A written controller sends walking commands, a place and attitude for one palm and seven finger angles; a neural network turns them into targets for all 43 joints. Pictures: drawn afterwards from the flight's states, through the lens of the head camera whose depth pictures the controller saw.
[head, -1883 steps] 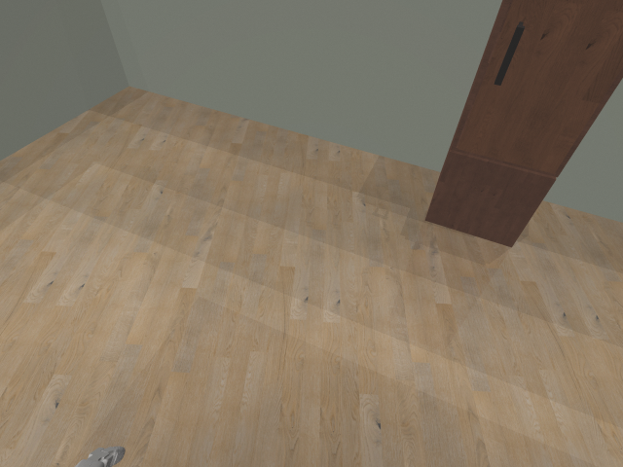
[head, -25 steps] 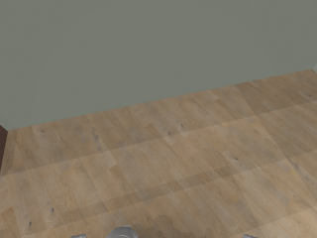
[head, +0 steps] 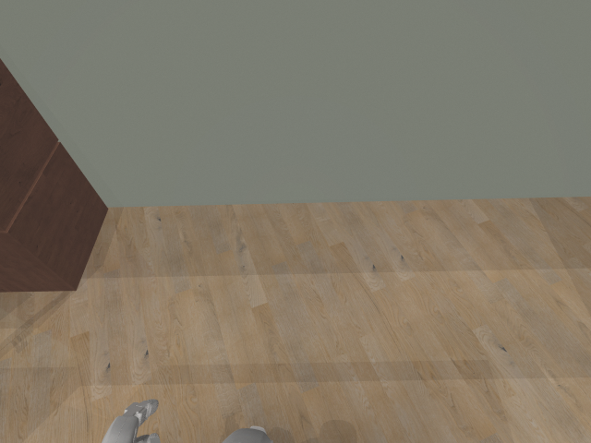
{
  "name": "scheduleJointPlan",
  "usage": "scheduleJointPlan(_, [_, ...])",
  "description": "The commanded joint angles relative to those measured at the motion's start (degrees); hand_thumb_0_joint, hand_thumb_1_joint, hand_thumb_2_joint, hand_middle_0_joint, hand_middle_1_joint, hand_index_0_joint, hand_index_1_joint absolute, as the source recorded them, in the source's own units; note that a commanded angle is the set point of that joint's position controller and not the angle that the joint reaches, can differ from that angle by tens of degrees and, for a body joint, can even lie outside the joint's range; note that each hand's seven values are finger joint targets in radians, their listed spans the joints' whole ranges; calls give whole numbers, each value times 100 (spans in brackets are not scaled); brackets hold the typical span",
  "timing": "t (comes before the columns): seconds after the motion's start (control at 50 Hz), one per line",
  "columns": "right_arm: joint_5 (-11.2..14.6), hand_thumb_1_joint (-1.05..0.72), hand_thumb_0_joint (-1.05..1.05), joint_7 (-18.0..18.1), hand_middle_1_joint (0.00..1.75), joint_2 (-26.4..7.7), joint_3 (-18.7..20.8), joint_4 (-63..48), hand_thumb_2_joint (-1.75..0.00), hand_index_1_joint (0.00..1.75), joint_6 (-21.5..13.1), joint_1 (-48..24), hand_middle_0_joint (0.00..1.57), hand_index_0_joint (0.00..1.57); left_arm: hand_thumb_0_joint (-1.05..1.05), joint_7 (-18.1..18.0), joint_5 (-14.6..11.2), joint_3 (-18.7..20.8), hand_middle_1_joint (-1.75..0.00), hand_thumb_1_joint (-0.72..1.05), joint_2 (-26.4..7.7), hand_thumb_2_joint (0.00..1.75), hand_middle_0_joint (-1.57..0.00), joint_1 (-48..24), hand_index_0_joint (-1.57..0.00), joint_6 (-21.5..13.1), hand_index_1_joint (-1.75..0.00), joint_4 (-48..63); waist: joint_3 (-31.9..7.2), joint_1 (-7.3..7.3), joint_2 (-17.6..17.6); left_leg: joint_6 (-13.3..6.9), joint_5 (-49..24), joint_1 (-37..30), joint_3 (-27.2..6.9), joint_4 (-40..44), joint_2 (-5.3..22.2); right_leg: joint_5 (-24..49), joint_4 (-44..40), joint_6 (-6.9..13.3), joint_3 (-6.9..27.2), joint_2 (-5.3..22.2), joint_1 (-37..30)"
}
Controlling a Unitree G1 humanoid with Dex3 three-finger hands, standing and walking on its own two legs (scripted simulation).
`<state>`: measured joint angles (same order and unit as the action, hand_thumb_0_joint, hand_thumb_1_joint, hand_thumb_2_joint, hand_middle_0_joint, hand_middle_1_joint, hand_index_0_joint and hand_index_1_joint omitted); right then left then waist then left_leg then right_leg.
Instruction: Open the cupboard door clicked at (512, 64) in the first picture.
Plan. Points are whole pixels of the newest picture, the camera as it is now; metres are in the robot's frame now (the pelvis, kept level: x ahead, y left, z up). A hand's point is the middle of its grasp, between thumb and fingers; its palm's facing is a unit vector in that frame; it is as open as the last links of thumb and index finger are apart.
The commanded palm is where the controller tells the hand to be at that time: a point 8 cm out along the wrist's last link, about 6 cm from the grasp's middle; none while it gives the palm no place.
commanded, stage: turn to face it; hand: left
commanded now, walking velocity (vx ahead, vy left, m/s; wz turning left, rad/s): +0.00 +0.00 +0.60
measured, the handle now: out of the picture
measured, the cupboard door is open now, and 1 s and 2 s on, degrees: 52 52 52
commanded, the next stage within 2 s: take the last steps up to it in 1.48 s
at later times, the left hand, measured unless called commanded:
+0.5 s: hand out of the picture +0.01 +0.25 -0.17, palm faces +0.33 -0.92 -0.23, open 7.4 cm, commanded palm none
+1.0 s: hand out of the picture +0.00 +0.18 -0.15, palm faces +0.56 -0.79 -0.23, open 7.4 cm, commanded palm none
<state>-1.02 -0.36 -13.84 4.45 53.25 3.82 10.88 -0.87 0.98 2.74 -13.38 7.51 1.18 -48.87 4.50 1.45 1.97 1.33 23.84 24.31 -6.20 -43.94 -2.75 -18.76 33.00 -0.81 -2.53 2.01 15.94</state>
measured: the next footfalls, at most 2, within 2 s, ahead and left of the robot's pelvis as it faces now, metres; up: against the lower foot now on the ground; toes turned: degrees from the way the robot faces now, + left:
left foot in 0.32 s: +0.04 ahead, +0.12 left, +0.00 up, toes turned +18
right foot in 0.76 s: +0.11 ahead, -0.12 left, +0.00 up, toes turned +26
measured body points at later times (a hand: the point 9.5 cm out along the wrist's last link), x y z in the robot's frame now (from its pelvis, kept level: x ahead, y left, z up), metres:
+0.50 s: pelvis +0.01 +0.02 +0.01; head +0.05 +0.07 +0.45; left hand -0.01 +0.30 -0.15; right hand +0.19 -0.19 -0.11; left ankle +0.00 +0.11 -0.73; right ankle +0.02 -0.14 -0.65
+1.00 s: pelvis +0.04 -0.02 +0.01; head +0.08 +0.00 +0.46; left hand -0.02 +0.22 -0.13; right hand +0.25 -0.20 -0.13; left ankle -0.03 +0.09 -0.67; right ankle +0.07 -0.14 -0.73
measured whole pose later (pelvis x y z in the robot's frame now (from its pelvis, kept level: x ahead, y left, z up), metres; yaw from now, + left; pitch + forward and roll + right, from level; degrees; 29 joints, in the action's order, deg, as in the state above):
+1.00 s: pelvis +0.04 -0.02 +0.01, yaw +37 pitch +0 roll +2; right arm -0.9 -1.5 -14.1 4.5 54.3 4.9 9.2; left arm -1.1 0.9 1.2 -10.8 11.2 0.8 -50.2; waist 6.1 1.8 -1.6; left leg 4.2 24.8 26.9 2.7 -55.4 0.8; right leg -18.9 28.4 -0.5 -9.2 6.2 8.9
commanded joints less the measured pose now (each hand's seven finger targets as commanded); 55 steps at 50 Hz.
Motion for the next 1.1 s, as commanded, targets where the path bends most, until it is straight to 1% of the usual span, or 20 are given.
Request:
scheduleJointPlan(0.0, [-16, -90, 0, -67, 30, -607, 218, -517, -90, 30, -81, -274, 20, 20, 0, -116, -5, 204, -30, 90, -861, 90, -20, 95, -20, -148, -30, 354, -335, -56, -1567, 177, 303, 1114, 318, -2593, 363, 1820, -1586, 798, 1149, 1792, -681])
scheduleJointPlan(0.04, [17, -90, 0, -115, 30, -477, 151, -498, -90, 30, -56, -294, 20, 20, 0, -112, -8, 163, -30, 90, -745, 90, -20, 122, -20, -159, -30, 375, -371, -62, -1580, 271, 130, 982, 598, -2270, 440, 2964, -1314, 709, 320, 1573, -925])
scheduleJointPlan(0.18, [60, -90, 0, -160, 30, -244, -5, -633, -90, 30, -123, -840, 20, 20, 0, -88, 54, 302, -30, 90, -1135, 90, -20, 843, -20, -161, -30, 94, -573, -421, -1358, 213, 154, 192, 1238, -22, 314, 4023, -730, 682, -56, 1828, -1474])
scheduleJointPlan(0.26, [30, -90, 0, -128, 30, -527, 66, -515, -90, 30, -200, -165, 20, 20, 0, -28, -15, 339, -30, 90, -1126, 90, -20, 606, -20, -132, -30, 126, -820, 37, -1001, 5, -1178, -1373, 1209, 1603, 260, 3296, 335, 212, -510, 1703, -639])
scheduleJointPlan(0.28, [-9, -90, 0, -94, 30, -1013, 192, -431, -90, 30, -254, 278, 20, 20, 0, 5, -49, 307, -30, 90, -911, 90, -20, 578, -20, -104, -30, 243, -1203, 276, 154, -399, -2428, -2433, 79, 1872, 1126, 1822, 1444, -158, -803, 1263, 394])
scheduleJointPlan(0.3, [-26, -90, 0, -34, 30, -1618, 352, -365, -90, 30, -269, 781, 20, 20, 0, 26, -77, 168, -30, 90, -484, 90, -20, 270, -20, -76, -30, 500, -1284, 554, 1663, -1339, -4780, -2883, -1992, 2174, 2645, -1960, 2844, -524, -689, 450, 1807])
scheduleJointPlan(0.32, [8, -90, 0, 13, 30, -1638, 325, -240, -90, 30, -227, 981, 20, 20, 0, -21, -22, 148, -30, 90, -657, 90, -20, -48, -20, 13, -30, 577, -1263, 540, 1004, -1585, -4859, -2689, -1756, 2051, 2760, -1951, 3335, -395, 102, 541, 1865])
scheduleJointPlan(0.42, [-10, -90, 0, 136, 30, -1104, 135, -555, -90, 30, -310, -222, 20, 20, 0, 64, 21, 235, -30, 90, -631, 90, -20, 212, -20, 84, -30, 180, -676, -59, 794, -963, -2425, -1369, -774, 2510, 1569, -395, 3346, -425, 315, 448, 1546])
scheduleJointPlan(0.5, [-21, -90, 0, 119, 30, -1115, 153, -485, -90, 30, -313, -58, 20, 20, 0, 54, 3, 223, -30, 90, -580, 90, -20, 128, -20, 84, -30, 185, -712, -26, 400, -1040, -2192, -1426, -1012, 2566, 1527, -406, 2580, -431, 281, 279, 1371])
scheduleJointPlan(0.62, [-52, -90, 0, 85, 30, -1153, 233, -429, -90, 30, -255, 47, 20, 20, 0, 28, -20, 180, -30, 90, -547, 90, -20, -99, -20, 27, -30, 358, -720, 44, 849, -1020, -2486, -1293, -1400, 2346, 1368, -594, 1184, -365, 181, -45, 726])
scheduleJointPlan(0.68, [-14, -90, 0, 82, 30, -1095, 256, -518, -90, 30, -209, -214, 20, 20, 0, -18, -65, 209, -30, 90, -619, 90, -20, 363, -20, -18, -30, 250, -810, -208, 738, -859, -2594, -694, -1507, 1973, 1165, 20, -57, -283, 143, -195, -431])
scheduleJointPlan(0.7, [26, -90, 0, 73, 30, -990, 240, -565, -90, 30, -202, -323, 20, 20, 0, -45, -63, 258, -30, 90, -748, 90, -20, 631, -20, -65, -30, 192, -877, -370, 361, -640, -2106, -222, -1411, 1683, 928, 480, -926, -240, 261, -33, -1154])
scheduleJointPlan(0.72, [90, -90, 0, 32, 30, -685, 209, -642, -90, 30, -210, -323, 20, 20, 0, -91, 16, 349, -30, 90, -1181, 90, -20, 821, -20, -129, -30, 170, -954, -471, -753, -261, -907, 730, -787, 794, 367, 249, -1706, 52, 1344, 1055, -1944])
scheduleJointPlan(0.74, [74, -90, 0, 14, 30, -495, 174, -757, -90, 30, -222, -398, 20, 20, 0, -113, 66, 386, -30, 90, -1510, 90, -20, 805, -20, -142, -30, 217, -780, -519, -1997, 125, 963, 1248, 337, -702, -272, 873, -1951, 740, 2526, 2488, -1678])
scheduleJointPlan(0.76, [9, -90, 0, -15, 30, -725, 211, -699, -90, 30, -196, -392, 20, 20, 0, -131, 30, 315, -30, 90, -1369, 90, -20, 656, -20, -142, -30, 249, -662, -400, -1444, 66, 1040, 1046, 155, -1806, 95, 1364, -1783, 1034, 2207, 2604, -1003])
scheduleJointPlan(0.78, [-6, -90, 0, -52, 30, -633, 208, -613, -90, 30, -157, -197, 20, 20, 0, -125, 17, 229, -30, 90, -1050, 90, -20, 252, -20, -154, -30, 324, -526, -136, -1226, 99, 590, 1034, 140, -2252, 191, 1620, -1656, 974, 1552, 2121, -861])
scheduleJointPlan(0.84, [15, -90, 0, -103, 30, -523, 156, -433, -90, 30, -61, -264, 20, 20, 0, -122, -32, 144, -30, 90, -726, 90, -20, 142, -20, -169, -30, 349, -342, -56, -1565, 281, 102, 1102, 527, -2406, 403, 3395, -1256, 701, 386, 1568, -1088])
scheduleJointPlan(1.0, [55, -90, 0, -160, 30, -246, -16, -578, -90, 30, -128, -849, 20, 20, 0, -83, 47, 289, -30, 90, -1132, 90, -20, 864, -20, -166, -30, 63, -529, -409, -1285, 186, 77, 148, 1249, 17, 285, 4038, -712, 668, -76, 1805, -1449])
scheduleJointPlan(1.06, [27, -90, 0, -114, 30, -418, 19, -476, -90, 30, -197, -285, 20, 20, 0, -40, 0, 316, -30, 90, -1141, 90, -20, 714, -20, -153, -30, 40, -719, -52, -1208, 24, -888, -1048, 1294, 1306, 166, 3755, 89, 316, -418, 1671, -887])
scheduleJointPlan(1.08, [0, -90, 0, -94, 30, -734, 93, -358, -90, 30, -248, 140, 20, 20, 0, -15, -40, 288, -30, 90, -1033, 90, -20, 641, -20, -135, -30, 92, -1033, 195, -543, -164, -1999, -2084, 858, 1776, 563, 2972, 970, 28, -640, 1493, -192])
